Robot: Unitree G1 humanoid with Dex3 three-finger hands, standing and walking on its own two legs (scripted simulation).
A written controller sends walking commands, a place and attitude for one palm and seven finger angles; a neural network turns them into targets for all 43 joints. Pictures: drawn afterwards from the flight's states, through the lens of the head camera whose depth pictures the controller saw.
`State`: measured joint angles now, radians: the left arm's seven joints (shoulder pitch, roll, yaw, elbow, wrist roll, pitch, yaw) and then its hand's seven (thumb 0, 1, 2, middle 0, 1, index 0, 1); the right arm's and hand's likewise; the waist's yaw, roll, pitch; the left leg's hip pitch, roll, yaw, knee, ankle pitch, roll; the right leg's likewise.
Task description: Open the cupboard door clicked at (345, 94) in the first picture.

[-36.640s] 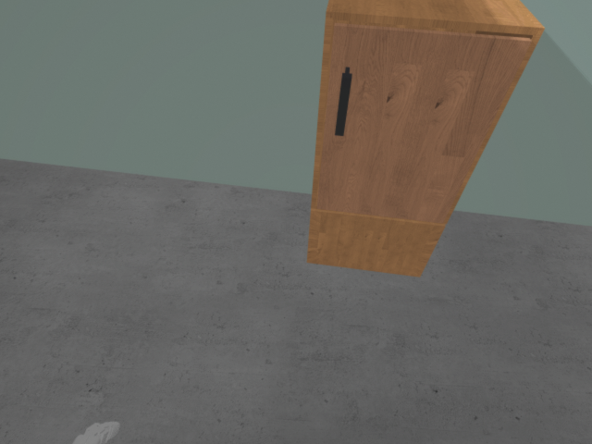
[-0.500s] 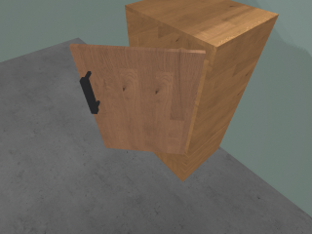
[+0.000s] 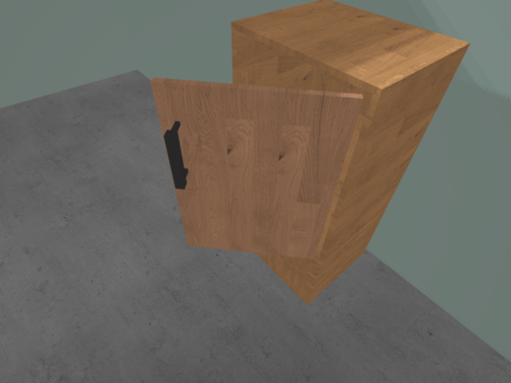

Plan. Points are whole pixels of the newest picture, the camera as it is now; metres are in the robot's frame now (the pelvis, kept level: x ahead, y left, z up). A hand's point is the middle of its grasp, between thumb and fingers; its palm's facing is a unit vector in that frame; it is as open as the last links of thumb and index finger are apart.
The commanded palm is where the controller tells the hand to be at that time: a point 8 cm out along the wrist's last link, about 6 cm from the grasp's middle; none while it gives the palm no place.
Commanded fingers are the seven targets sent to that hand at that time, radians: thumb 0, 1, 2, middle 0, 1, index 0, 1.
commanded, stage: shuffle to correct the standing spot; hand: left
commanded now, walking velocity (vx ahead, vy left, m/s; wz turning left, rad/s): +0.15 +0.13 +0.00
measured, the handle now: (178, 155) +0.59 +0.22 +0.01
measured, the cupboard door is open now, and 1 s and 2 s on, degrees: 43 43 43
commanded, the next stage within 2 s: come to a stop and stand still in 0.10 s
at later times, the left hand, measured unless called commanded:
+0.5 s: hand out of the picture +0.02 +0.19 -0.19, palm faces +0.04 -0.99 -0.15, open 7.4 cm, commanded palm none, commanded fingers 0.00 0.90 0.90 -0.20 -0.30 -0.20 -0.30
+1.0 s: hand out of the picture +0.11 +0.18 -0.15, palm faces +0.02 -0.96 -0.29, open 7.4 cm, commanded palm none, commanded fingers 0.00 0.90 0.90 -0.20 -0.30 -0.20 -0.30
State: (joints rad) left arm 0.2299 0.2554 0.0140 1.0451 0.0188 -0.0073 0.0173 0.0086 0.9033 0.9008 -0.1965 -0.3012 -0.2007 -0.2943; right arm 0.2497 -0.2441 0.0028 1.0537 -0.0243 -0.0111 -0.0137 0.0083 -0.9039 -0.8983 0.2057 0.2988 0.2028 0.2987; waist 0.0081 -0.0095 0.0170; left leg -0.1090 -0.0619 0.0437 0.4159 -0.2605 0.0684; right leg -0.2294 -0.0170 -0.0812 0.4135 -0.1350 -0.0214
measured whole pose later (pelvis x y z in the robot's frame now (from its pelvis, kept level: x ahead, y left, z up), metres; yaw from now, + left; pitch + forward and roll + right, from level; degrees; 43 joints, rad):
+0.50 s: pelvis +0.04 +0.03 -0.01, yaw -1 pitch -3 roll -1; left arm 0.32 0.13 0.01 1.08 0.01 0.03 0.06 0.01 0.90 0.90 -0.20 -0.30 -0.20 -0.29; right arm 0.31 -0.11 0.00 1.11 -0.01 -0.02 -0.06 0.01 -0.90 -0.90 0.21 0.30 0.20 0.30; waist 0.01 -0.03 0.07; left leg -0.06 -0.10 0.07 0.44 -0.33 0.12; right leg -0.23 -0.05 -0.04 0.53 -0.24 0.00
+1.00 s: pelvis +0.00 -0.03 -0.01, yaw +1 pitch -4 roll +0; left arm 0.21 0.24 0.03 0.90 0.02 0.00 0.02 0.01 0.90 0.90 -0.20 -0.30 -0.20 -0.29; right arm 0.29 -0.27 -0.05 0.98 -0.03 0.02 -0.03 0.01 -0.91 -0.90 0.21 0.30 0.20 0.30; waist -0.04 0.03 0.01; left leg -0.18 -0.01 0.01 0.62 -0.37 0.04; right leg -0.28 0.04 -0.07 0.58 -0.23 -0.07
